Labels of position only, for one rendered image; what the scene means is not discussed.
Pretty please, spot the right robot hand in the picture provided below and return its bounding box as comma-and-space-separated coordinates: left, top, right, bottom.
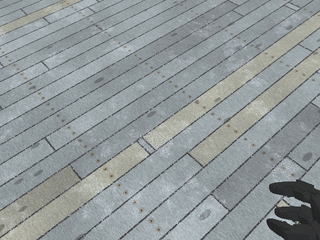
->
266, 179, 320, 240

